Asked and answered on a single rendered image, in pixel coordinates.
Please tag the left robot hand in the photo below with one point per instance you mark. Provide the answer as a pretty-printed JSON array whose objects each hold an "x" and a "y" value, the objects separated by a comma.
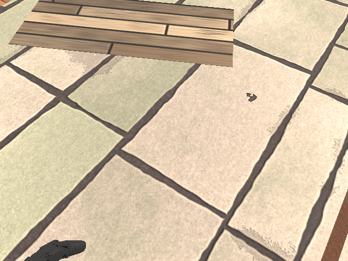
[{"x": 57, "y": 250}]

